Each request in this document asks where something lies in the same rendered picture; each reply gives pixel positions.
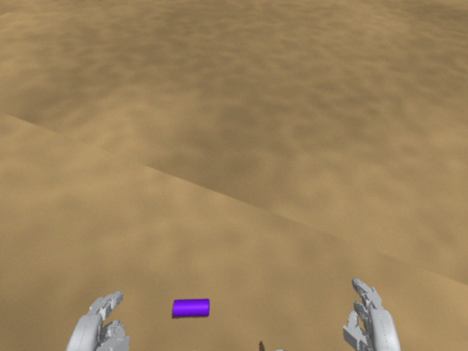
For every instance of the right robot hand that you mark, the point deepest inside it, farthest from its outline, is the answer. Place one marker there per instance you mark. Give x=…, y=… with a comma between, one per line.
x=380, y=334

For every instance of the can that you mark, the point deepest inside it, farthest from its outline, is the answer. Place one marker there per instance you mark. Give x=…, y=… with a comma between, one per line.
x=191, y=307

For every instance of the left robot hand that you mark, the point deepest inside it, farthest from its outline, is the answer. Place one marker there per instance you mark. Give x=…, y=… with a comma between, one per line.
x=89, y=335

